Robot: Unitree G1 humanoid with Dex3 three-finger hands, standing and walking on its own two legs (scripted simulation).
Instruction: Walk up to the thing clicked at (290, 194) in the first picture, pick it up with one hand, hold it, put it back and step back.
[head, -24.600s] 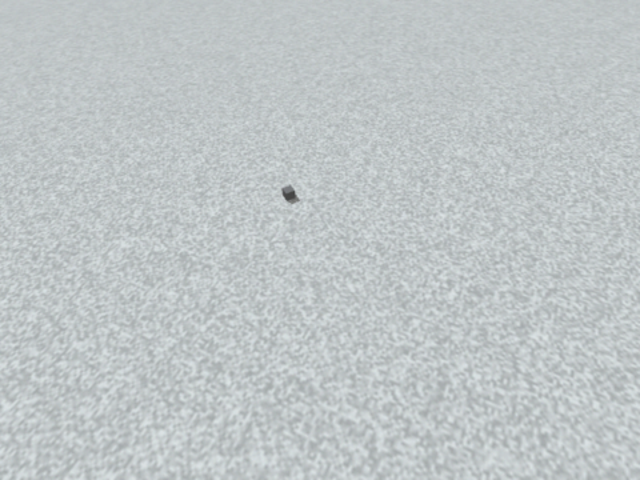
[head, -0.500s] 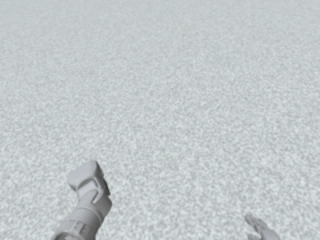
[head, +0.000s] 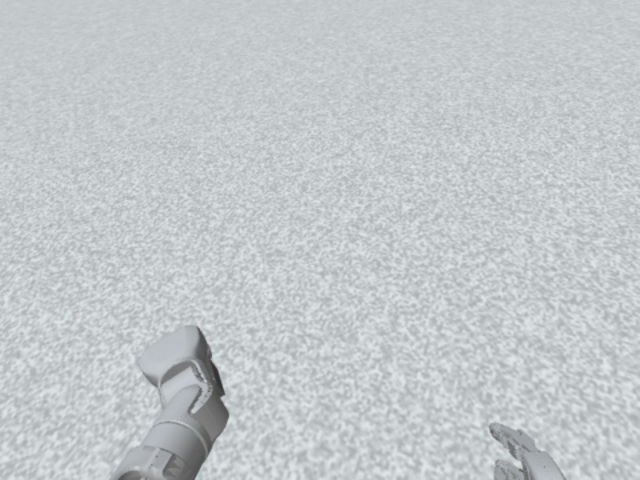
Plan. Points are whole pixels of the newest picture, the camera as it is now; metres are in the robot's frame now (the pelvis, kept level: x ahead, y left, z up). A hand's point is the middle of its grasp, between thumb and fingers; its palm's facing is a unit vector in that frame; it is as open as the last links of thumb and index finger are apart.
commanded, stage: crouch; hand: left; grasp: from above
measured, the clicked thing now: (203, 382) +0.31 +0.22 -0.11
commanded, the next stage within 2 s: lower in 1.74 s
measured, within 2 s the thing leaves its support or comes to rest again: neither
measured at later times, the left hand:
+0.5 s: hand (226, 410) +0.32 +0.23 -0.27, palm faces -0.34 -0.20 -0.92, open 7.1 cm
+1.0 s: hand (246, 434) +0.34 +0.24 -0.48, palm faces -0.36 -0.24 -0.90, open 7.0 cm
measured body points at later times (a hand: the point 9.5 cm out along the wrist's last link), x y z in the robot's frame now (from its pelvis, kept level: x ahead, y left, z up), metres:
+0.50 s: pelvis -0.05 +0.00 -0.14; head +0.09 +0.01 +0.29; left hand +0.34 +0.23 -0.22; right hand +0.01 -0.28 -0.26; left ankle +0.01 +0.13 -0.73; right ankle -0.01 -0.13 -0.73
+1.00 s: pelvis -0.08 +0.00 -0.31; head +0.13 +0.02 +0.09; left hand +0.36 +0.24 -0.42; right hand -0.01 -0.25 -0.45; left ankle +0.01 +0.13 -0.73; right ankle -0.01 -0.13 -0.73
